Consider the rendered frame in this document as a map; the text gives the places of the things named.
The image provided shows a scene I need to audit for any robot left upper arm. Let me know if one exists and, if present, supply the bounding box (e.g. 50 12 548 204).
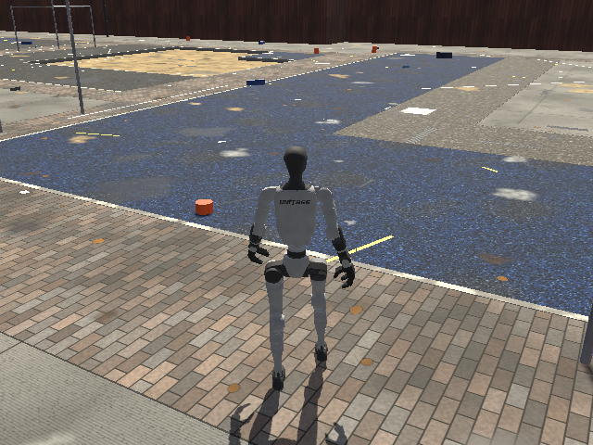
252 186 277 236

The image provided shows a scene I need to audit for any left robot shin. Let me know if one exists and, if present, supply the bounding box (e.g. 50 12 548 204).
270 314 284 377

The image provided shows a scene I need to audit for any left robot forearm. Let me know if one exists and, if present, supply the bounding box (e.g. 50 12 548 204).
248 223 262 252

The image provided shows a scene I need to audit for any robot right upper arm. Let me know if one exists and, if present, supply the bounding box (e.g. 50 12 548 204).
315 186 340 239

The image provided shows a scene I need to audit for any robot shin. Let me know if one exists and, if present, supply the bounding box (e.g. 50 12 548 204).
270 314 284 377
314 293 327 350

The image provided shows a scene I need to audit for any right robot shin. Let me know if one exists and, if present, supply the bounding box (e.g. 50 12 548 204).
314 293 327 350

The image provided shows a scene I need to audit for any left robot hand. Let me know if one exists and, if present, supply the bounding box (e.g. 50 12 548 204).
247 248 270 264

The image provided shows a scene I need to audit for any right robot hand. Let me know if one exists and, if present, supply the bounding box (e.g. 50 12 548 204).
334 263 355 288

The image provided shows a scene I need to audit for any right robot forearm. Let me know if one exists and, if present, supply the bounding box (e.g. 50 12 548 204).
332 224 352 268

